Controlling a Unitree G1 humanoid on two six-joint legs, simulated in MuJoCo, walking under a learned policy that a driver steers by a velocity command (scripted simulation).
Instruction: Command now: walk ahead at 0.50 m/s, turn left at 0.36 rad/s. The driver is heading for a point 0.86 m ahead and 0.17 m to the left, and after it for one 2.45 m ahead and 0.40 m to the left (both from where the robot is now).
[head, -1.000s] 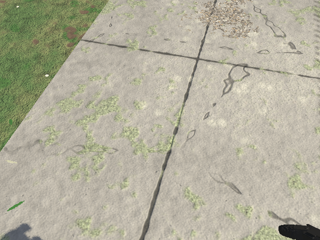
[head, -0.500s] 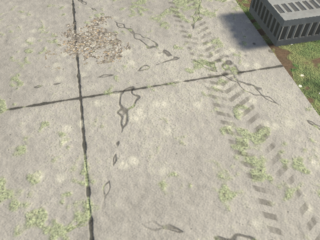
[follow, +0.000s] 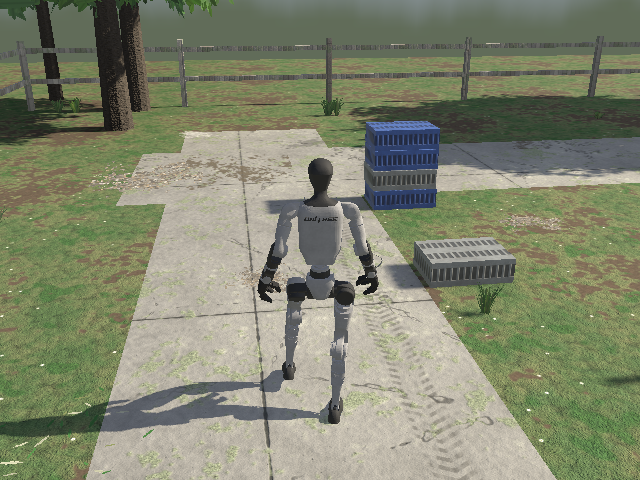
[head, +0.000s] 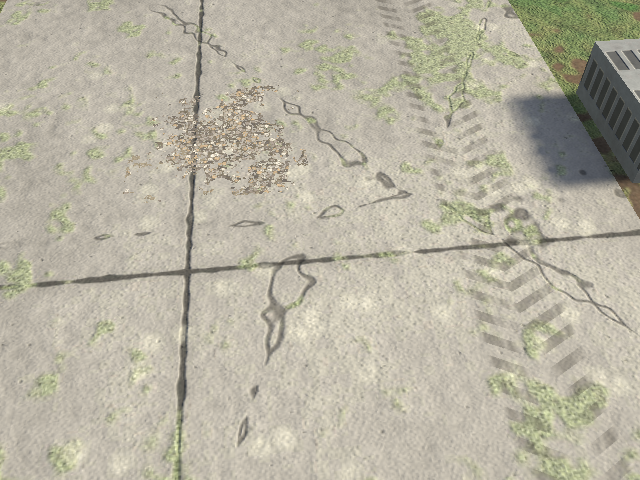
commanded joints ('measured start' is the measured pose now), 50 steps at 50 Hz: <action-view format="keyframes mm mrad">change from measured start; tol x32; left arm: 1 14 160 44 -23 -10 -2 10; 50 -190 134 33 -135 -26 75 13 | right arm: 1 -132 -40 0 -104 0 -17 19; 11 271 -237 -79 -115 -2 -8 10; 50 25 -161 -57 -115 -56 74 -71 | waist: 1 38 -71 72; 11 -164 116 -405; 33 -100 -297 -305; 50 -61 177 -31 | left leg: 1 -7 -11 31 -91 29 21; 8 391 -173 167 -168 -226 154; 11 1122 230 -760 -386 -332 444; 20 431 3 -149 -389 462 279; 30 512 -48 -302 -141 19 131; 32 246 -256 -149 241 -765 18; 35 148 -162 -118 472 -715 -64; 50 524 199 -260 -417 -204 215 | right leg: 1 -11 -306 32 -74 354 -105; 8 55 -303 -61 461 1030 -18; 9 -173 -258 -62 755 751 23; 10 -647 -32 20 1111 -259 92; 11 -764 -15 229 1227 -359 82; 29 -403 -51 210 281 209 110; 32 27 -447 604 241 976 -187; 46 -363 -204 464 150 8 -64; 50 -543 -18 162 566 -215 70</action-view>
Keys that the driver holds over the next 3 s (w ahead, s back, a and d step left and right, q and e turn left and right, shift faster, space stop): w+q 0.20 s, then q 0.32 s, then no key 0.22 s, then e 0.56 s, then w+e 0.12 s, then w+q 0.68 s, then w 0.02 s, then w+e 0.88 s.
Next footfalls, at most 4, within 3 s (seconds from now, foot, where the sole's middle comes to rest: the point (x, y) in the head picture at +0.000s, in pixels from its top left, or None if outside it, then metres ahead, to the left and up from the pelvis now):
0.18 left None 0.27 0.14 -0.78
0.62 right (353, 477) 0.50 0.00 -0.78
0.92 left None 0.34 0.20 -0.78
1.26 right None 0.45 -0.05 -0.78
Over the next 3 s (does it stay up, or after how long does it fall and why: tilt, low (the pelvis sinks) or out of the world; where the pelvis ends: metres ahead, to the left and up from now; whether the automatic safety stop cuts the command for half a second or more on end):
stays up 1.11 0.28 0.00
